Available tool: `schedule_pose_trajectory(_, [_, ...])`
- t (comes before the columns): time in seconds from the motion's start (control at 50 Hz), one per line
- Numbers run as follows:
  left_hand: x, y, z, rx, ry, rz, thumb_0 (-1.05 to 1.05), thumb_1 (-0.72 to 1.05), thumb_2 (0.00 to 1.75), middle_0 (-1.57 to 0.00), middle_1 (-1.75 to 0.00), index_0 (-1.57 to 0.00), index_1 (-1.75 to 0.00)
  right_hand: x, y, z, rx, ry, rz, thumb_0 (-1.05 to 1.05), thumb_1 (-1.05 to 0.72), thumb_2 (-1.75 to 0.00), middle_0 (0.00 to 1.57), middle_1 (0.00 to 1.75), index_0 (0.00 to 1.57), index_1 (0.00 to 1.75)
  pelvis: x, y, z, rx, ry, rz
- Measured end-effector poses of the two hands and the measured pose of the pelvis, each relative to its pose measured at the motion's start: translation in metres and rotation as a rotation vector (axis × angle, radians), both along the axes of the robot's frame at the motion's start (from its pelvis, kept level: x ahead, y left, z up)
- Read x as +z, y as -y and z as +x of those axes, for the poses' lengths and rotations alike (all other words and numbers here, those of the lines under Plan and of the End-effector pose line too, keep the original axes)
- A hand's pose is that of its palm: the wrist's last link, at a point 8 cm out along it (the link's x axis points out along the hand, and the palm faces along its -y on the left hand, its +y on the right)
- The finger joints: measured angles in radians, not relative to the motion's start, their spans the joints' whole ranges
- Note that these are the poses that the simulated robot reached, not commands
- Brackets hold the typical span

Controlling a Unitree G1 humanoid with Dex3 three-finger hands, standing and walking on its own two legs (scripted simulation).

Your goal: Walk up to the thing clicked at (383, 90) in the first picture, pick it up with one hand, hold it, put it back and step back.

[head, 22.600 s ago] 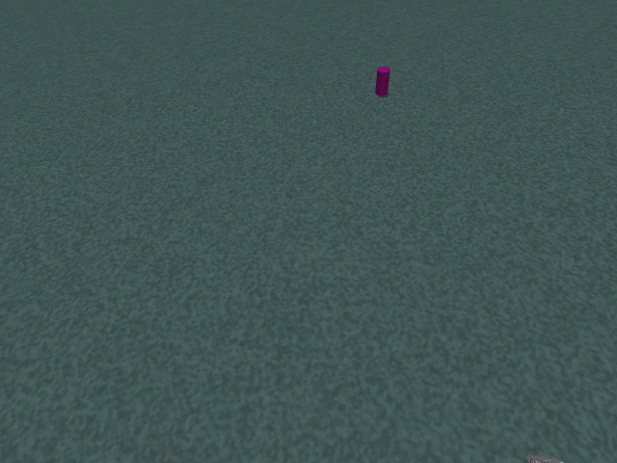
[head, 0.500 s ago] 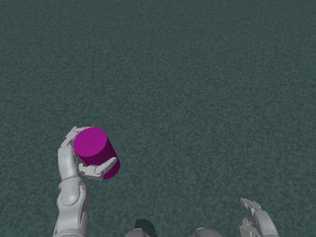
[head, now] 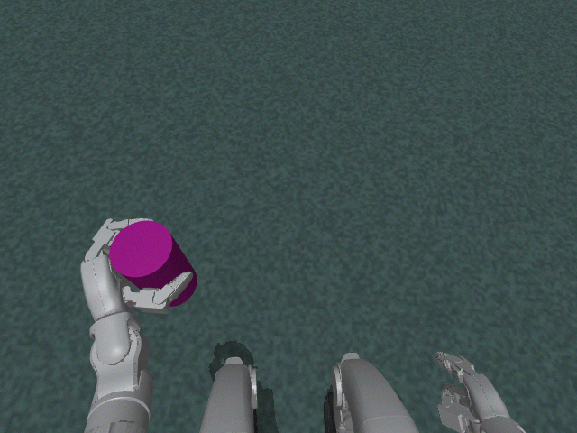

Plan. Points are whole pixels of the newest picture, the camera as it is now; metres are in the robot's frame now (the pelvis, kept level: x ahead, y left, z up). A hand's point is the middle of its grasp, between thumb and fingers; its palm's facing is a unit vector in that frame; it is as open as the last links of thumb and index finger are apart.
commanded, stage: crouch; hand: left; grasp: from the side
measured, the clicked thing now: (159, 267) +0.35 +0.20 -0.05
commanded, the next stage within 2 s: lower in 1.46 s
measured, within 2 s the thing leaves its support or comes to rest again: neither
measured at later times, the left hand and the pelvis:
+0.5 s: hand (170, 287) +0.38 +0.24 -0.27, palm faces +0.34 -0.94 -0.05, open 10.6 cm; pelvis -0.05 +0.00 -0.21, yaw -4 degrees
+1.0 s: hand (179, 291) +0.41 +0.26 -0.40, palm faces +0.32 -0.95 -0.02, open 10.6 cm; pelvis -0.07 +0.00 -0.33, yaw -7 degrees
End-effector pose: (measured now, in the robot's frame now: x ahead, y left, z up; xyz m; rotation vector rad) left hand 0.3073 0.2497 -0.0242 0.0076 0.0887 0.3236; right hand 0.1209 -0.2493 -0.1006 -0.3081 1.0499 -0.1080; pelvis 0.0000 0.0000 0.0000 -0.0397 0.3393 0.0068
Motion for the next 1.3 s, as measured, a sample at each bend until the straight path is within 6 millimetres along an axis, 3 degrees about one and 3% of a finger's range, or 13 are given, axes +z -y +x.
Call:
schedule_pose_trajectory(0.14, [-0.069, -0.012, 0.029, -0.022, 0.058, 0.044, -0.05, -0.47, 0.99, -0.68, -1.0, -0.74, -1.03, -0.075, 0.008, -0.013, 0.006, -0.066, -0.021, 0.01, -0.9, -0.91, 0.2, 0.3, 0.2, 0.3, -0.071, 0.002, -0.012, -0.011, -0.129, -0.017])
schedule_pose_trajectory(0.26, [-0.126, -0.019, 0.04, 0.018, 0.033, 0.026, -0.05, -0.47, 0.99, -0.68, -1.01, -0.73, -1.03, -0.131, 0.005, -0.025, 0.005, -0.125, 0.006, 0.01, -0.91, -0.91, 0.2, 0.3, 0.2, 0.3, -0.116, 0.0, -0.02, -0.026, -0.201, -0.025])
schedule_pose_trajectory(0.52, [-0.249, -0.037, 0.038, 0.028, 0.012, 0.031, -0.05, -0.48, 1.01, -0.67, -1.03, -0.72, -1.06, -0.227, 0.012, -0.066, 0.037, -0.23, -0.034, 0.01, -0.93, -0.92, 0.2, 0.3, 0.2, 0.3, -0.215, 0.0, -0.049, -0.044, -0.246, -0.038])
schedule_pose_trajectory(0.68, [-0.301, -0.046, 0.049, -0.011, 0.021, 0.043, -0.05, -0.5, 1.03, -0.67, -1.04, -0.72, -1.07, -0.274, 0.017, -0.099, 0.017, -0.279, -0.07, 0.01, -0.94, -0.92, 0.2, 0.3, 0.2, 0.3, -0.269, -0.002, -0.064, -0.055, -0.217, -0.048])
schedule_pose_trajectory(0.82, [-0.332, -0.045, 0.059, -0.019, 0.004, 0.012, -0.05, -0.5, 1.04, -0.68, -1.03, -0.73, -1.06, -0.303, 0.015, -0.122, 0.011, -0.322, -0.07, 0.01, -0.94, -0.92, 0.2, 0.3, 0.2, 0.3, -0.3, -0.005, -0.069, -0.065, -0.191, -0.058])
schedule_pose_trajectory(0.96, [-0.365, -0.048, 0.065, 0.0, -0.002, -0.002, -0.05, -0.5, 1.04, -0.68, -1.03, -0.73, -1.05, -0.32, 0.017, -0.132, 0.025, -0.366, -0.089, 0.01, -0.92, -0.91, 0.2, 0.3, 0.2, 0.3, -0.322, -0.004, -0.069, -0.082, -0.17, -0.069])
schedule_pose_trajectory(1.3, [-0.413, -0.058, 0.071, -0.034, -0.016, 0.009, -0.05, -0.49, 1.03, -0.67, -1.03, -0.72, -1.06, -0.331, 0.028, -0.123, 0.102, -0.421, -0.173, 0.0, -0.92, -0.91, 0.2, 0.3, 0.2, 0.3, -0.349, -0.008, -0.064, -0.103, -0.135, -0.107])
